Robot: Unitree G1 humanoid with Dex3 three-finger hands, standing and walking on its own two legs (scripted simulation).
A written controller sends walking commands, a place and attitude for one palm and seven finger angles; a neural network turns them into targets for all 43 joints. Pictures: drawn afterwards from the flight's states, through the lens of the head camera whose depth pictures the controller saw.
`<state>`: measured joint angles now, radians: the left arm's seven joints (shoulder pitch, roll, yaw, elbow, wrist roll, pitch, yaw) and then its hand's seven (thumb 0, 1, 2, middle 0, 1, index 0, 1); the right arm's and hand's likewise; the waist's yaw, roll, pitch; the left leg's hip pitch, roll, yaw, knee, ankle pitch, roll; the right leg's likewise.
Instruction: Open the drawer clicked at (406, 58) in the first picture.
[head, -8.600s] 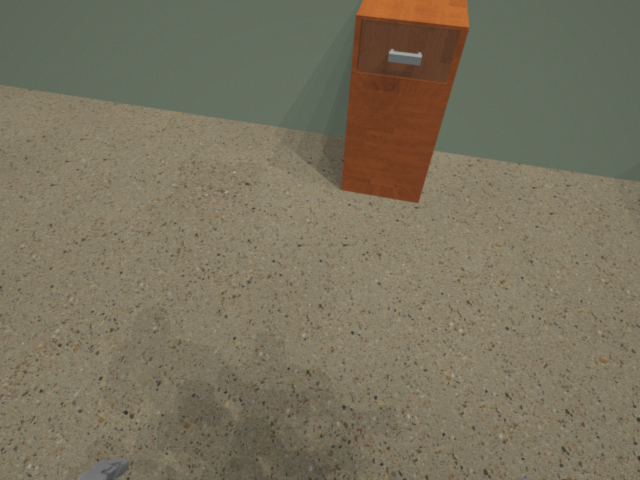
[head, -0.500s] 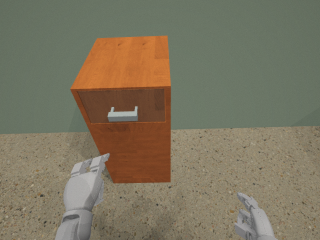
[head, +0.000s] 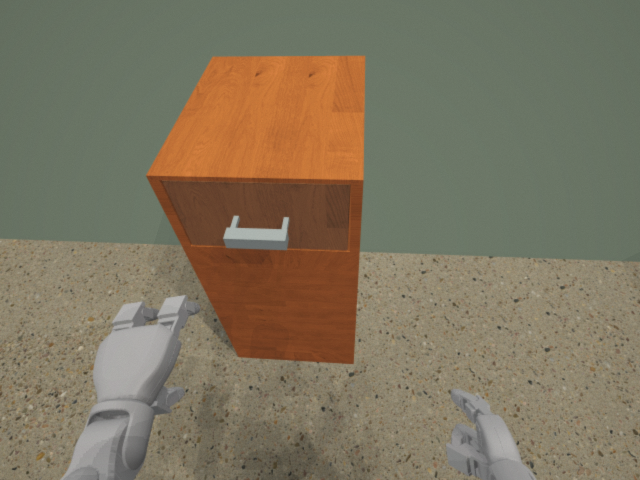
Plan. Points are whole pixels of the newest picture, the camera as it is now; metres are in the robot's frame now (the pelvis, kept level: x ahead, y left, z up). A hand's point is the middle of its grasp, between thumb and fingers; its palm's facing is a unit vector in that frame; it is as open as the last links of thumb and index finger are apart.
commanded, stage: raise the hand with hooked fingers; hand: left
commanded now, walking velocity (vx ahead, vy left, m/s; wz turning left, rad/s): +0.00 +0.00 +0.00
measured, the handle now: (258, 229) +0.53 +0.18 -0.06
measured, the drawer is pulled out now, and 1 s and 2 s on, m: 0.00 0.00 0.00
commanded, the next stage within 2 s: move the hooked fingers above the handle in 1.04 s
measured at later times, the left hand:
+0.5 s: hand (154, 286) +0.32 +0.25 +0.08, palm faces +0.05 -0.08 -1.00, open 13.6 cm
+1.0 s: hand (145, 294) +0.30 +0.25 +0.09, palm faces +0.03 -0.09 -1.00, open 13.8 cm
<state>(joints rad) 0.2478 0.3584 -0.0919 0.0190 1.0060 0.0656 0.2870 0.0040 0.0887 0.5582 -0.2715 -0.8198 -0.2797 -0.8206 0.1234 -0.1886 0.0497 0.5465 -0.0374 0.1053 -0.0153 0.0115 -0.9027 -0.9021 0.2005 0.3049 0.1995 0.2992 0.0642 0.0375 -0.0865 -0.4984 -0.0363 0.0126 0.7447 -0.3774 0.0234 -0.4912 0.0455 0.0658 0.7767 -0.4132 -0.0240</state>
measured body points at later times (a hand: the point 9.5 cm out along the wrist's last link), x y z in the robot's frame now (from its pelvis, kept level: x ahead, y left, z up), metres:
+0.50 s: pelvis +0.03 +0.00 +0.01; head +0.07 -0.02 +0.46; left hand +0.31 +0.25 +0.13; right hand +0.25 -0.21 -0.09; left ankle +0.00 +0.11 -0.71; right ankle -0.02 -0.11 -0.71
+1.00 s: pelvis +0.00 +0.01 +0.02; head +0.04 -0.02 +0.47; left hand +0.29 +0.25 +0.14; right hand +0.19 -0.22 -0.10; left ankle +0.00 +0.11 -0.71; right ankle -0.02 -0.11 -0.71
